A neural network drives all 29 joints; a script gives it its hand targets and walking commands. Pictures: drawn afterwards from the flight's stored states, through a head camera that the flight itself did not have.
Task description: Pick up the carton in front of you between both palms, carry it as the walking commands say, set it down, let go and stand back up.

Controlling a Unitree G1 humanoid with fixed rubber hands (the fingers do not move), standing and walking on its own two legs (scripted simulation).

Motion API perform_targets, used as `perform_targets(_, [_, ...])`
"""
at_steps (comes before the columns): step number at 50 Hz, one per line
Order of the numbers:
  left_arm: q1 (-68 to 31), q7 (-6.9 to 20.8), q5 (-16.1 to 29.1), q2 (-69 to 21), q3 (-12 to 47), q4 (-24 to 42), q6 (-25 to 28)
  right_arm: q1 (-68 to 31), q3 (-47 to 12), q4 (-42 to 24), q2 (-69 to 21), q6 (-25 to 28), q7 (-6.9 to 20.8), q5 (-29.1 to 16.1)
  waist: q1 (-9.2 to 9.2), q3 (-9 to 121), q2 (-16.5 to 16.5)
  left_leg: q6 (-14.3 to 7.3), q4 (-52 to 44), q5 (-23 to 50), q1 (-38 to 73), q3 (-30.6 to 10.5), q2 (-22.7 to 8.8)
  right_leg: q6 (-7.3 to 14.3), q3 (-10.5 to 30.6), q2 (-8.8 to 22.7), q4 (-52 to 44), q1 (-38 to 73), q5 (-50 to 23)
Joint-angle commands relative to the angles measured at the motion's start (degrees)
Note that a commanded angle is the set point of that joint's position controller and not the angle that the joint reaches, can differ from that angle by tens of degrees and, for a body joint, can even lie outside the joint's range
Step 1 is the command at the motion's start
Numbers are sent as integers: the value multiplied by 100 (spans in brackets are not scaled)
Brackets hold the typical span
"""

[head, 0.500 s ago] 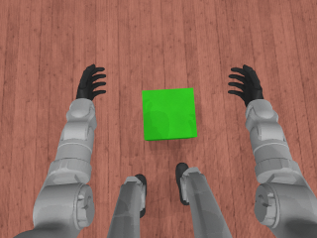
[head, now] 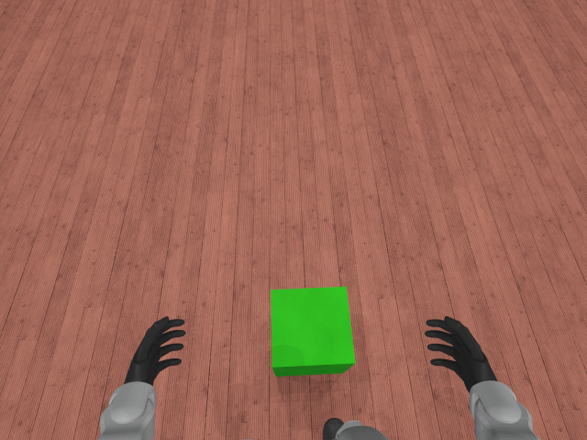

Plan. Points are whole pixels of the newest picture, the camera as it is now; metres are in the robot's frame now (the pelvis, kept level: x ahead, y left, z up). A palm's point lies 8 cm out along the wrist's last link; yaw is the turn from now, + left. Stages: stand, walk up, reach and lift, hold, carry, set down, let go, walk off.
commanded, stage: let go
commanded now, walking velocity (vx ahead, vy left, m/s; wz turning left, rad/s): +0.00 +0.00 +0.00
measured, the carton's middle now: (309, 334) +0.37 -0.04 -0.64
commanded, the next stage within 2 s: stand in 0.60 s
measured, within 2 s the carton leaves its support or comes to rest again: neither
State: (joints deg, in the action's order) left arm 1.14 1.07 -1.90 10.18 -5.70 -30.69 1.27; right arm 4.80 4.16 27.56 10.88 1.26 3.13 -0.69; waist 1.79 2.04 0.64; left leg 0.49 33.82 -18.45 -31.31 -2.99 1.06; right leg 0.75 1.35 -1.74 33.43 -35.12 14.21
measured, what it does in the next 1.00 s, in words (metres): stands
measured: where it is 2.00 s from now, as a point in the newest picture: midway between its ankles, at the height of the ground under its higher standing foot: outside the picture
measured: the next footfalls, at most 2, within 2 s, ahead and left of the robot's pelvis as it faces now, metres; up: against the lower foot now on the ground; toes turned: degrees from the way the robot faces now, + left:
none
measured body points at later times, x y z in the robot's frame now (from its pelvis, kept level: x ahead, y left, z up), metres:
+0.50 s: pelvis +0.00 +0.02 +0.01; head +0.01 +0.01 +0.46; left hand +0.17 +0.25 -0.06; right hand +0.17 -0.22 -0.06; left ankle -0.03 +0.13 -0.73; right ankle +0.01 -0.11 -0.73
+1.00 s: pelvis +0.02 +0.00 +0.01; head +0.02 -0.01 +0.46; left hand +0.15 +0.30 -0.08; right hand +0.16 -0.28 -0.09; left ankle -0.03 +0.13 -0.73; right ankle +0.01 -0.11 -0.73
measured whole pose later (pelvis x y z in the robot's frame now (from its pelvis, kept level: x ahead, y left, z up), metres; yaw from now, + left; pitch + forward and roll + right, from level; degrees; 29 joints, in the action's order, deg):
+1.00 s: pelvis +0.02 +0.00 +0.01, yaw +1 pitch +0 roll +0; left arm 10.1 -1.2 -2.2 19.0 -2.3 -43.5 -0.2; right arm 11.6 2.4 40.3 19.3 -1.0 -1.2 2.1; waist -0.1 -0.5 -1.7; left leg 0.1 28.0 -19.3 -8.3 -3.7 1.0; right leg 0.7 0.8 -1.5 28.5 -12.2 15.9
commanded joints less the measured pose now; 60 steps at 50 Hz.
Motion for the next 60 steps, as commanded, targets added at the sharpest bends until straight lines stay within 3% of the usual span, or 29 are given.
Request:
perform_targets(1, [423, 43, 59, 521, -17, 690, 123, 479, 70, -660, 566, 108, -9, -11, -60, 1606, -101, 48, -747, 1946, 1013, 155, 136, -208, 85, 4, -421, 2809, -2673])
perform_targets(10, [911, 234, 155, 613, 184, 1051, -342, 649, -17, -882, 694, -381, 104, 30, -192, -91, -253, 19, -1480, 1056, 1645, 137, -5, -167, -112, -96, -1051, 3283, -1114])
perform_targets(16, [784, 306, 145, 627, 238, 1135, -688, 566, 52, -847, 751, -759, 127, 149, -135, -673, -184, -58, -1691, 462, 1432, 109, -126, -183, -201, -145, -952, 3735, -790])
perform_targets(26, [838, 285, 52, 643, 166, 1210, -870, 554, 76, -969, 685, -930, 126, 190, -186, -617, -220, -13, -1488, 1049, 1751, 147, -38, -141, -150, -143, -914, 3968, -1187])
perform_targets(27, [1157, 169, 171, 658, 137, 872, -705, 327, 109, -1303, 884, -1229, -19, 290, -201, -292, -74, 1, -1211, 1547, 2132, 158, -1, -195, -166, -295, -790, 3770, -1047])
perform_targets(29, [1023, 102, 143, 660, 211, 1024, -669, 501, 10, -1214, 819, -1344, -110, 243, -173, -311, -197, 26, -1121, 1657, 2178, 155, 32, -166, -160, -270, -773, 3516, -1031])
perform_targets(30, [955, 93, 152, 673, 220, 1066, -665, 513, -33, -1224, 780, -1373, -131, 220, -167, -310, -206, 20, -1109, 1625, 2173, 154, 45, -170, -143, -254, -769, 3442, -1061])
perform_targets(31, [885, -124, -43, 1414, 4, 245, -509, 334, 137, -381, 1316, -913, -369, 235, -277, -397, -284, 120, -855, 1018, 1570, 67, -204, -192, 66, 321, -794, 2611, -920])
perform_targets(35, [823, -222, -92, 1381, 62, -67, -259, 513, 96, 28, 1196, -416, -425, 308, -170, -265, -153, 12, -861, 306, 1880, -159, -285, -82, 358, 449, -971, 2144, -41])
perform_targets(42, [761, -213, -47, 1509, 134, -583, -121, 483, 62, 542, 1441, -209, -415, 287, -181, 160, -84, 8, -816, 1563, 2102, -286, -414, -23, 342, 493, -763, 2523, -1341])
perform_targets(60, [590, -251, 12, 1815, 185, -1427, -28, 532, -72, 1330, 1730, -69, -484, 250, -213, 45, -110, -43, -1046, 1897, 2255, -424, -520, 39, 438, 628, -954, 2871, -1746])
